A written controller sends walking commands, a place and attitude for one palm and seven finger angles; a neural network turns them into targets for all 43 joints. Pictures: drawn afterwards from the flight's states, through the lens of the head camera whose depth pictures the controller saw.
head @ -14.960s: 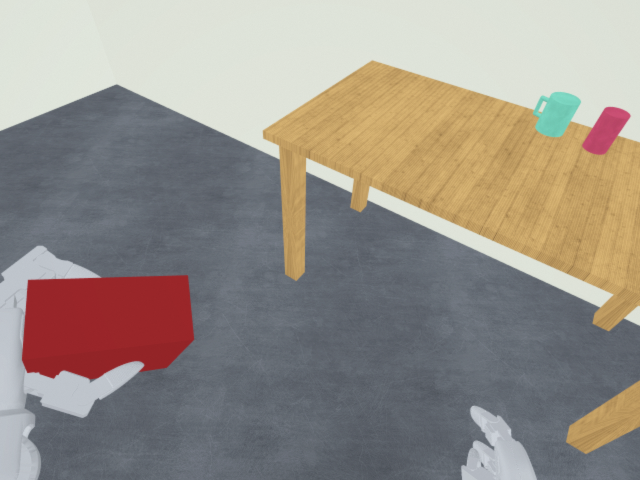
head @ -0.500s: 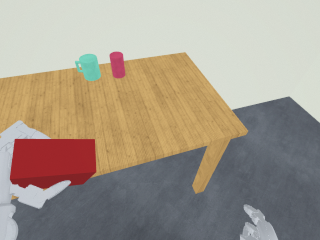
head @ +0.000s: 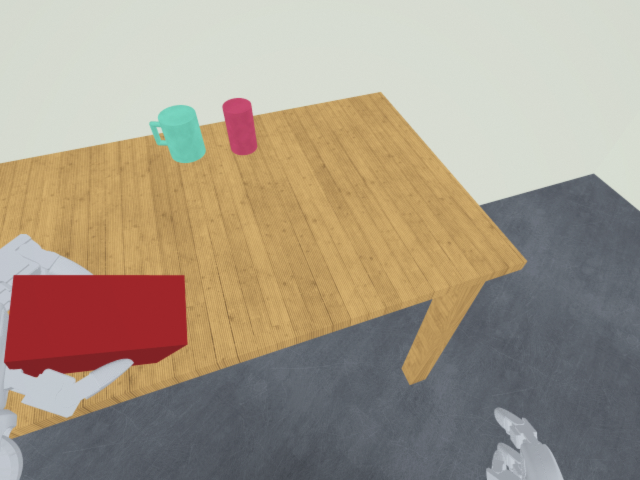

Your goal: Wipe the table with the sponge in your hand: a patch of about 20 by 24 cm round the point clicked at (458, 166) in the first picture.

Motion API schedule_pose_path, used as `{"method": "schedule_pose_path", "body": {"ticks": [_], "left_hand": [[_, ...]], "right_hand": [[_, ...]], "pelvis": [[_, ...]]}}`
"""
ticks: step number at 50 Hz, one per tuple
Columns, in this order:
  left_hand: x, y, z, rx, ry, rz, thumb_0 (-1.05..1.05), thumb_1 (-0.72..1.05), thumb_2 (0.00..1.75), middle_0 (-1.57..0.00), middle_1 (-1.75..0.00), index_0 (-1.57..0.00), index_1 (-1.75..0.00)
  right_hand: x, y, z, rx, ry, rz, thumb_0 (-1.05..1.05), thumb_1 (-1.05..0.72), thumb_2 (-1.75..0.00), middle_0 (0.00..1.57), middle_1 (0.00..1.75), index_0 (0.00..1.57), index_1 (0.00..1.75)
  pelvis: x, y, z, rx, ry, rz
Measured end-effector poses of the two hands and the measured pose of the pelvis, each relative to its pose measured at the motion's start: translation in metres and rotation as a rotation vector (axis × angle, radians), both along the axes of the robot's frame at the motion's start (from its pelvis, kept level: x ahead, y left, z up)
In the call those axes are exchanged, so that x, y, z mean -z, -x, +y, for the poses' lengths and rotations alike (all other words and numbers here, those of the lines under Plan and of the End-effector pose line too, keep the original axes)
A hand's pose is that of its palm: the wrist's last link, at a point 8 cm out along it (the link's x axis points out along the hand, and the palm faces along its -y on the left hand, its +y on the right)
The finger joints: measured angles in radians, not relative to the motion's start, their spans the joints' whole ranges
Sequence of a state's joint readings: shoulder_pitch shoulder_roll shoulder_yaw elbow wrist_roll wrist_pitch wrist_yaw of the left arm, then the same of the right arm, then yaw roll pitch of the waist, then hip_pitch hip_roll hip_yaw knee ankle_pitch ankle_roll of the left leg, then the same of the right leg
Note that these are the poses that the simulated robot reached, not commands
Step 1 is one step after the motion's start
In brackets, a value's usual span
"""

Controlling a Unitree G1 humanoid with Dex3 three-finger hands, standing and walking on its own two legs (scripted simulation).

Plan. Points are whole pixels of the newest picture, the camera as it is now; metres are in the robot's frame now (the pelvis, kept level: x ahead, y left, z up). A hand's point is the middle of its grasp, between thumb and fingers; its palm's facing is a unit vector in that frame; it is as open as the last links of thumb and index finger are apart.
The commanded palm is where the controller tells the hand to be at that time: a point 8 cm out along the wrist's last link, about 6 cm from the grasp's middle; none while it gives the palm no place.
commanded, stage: shuffle to correct the standing spot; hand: left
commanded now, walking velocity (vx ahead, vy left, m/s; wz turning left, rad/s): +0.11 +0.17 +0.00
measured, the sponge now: (124, 326) +0.22 +0.20 +0.14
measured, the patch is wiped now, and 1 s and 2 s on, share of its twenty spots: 0.00 0.00 0.00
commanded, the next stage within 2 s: come to a stop and stand still in 1.28 s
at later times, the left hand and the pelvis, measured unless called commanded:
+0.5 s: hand out of the picture +0.21 +0.32 +0.18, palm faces +0.37 -0.83 -0.42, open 10.3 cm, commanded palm +0.16 +0.36 +0.19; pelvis +0.00 +0.09 +0.00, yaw +0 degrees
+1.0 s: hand out of the picture +0.22 +0.34 +0.17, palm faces +0.38 -0.85 -0.37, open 10.3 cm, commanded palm +0.18 +0.37 +0.19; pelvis +0.00 +0.10 +0.02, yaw -3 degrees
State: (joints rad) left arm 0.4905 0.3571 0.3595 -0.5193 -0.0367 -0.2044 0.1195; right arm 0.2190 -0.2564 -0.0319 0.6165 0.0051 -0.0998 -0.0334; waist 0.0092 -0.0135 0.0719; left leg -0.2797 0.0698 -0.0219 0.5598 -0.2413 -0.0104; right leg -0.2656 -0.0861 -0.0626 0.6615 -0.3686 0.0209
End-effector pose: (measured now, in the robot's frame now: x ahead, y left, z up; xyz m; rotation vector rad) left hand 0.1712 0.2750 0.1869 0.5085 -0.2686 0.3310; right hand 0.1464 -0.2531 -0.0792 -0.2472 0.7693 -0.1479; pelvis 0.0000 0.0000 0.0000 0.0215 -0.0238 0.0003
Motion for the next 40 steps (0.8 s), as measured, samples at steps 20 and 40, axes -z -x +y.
{"method": "schedule_pose_path", "body": {"ticks": [20, 40], "left_hand": [[-0.008, -0.005, 0.070, 0.060, -0.050, -0.024, -0.01, -0.52, 1.00, -0.71, -1.36, -0.73, -1.35], [-0.011, 0.000, 0.094, 0.069, -0.022, 0.015, -0.01, -0.52, 1.01, -0.72, -1.36, -0.73, -1.35]], "right_hand": [[-0.013, -0.014, 0.106, -0.048, -0.076, -0.077, 0.02, -0.90, -0.90, 0.20, 0.30, 0.20, 0.30], [-0.016, 0.007, 0.129, -0.010, -0.065, -0.065, 0.02, -0.90, -0.90, 0.20, 0.30, 0.20, 0.30]], "pelvis": [[-0.003, 0.001, 0.068, 0.007, 0.033, 0.005], [-0.010, 0.011, 0.098, 0.019, 0.009, 0.022]]}}
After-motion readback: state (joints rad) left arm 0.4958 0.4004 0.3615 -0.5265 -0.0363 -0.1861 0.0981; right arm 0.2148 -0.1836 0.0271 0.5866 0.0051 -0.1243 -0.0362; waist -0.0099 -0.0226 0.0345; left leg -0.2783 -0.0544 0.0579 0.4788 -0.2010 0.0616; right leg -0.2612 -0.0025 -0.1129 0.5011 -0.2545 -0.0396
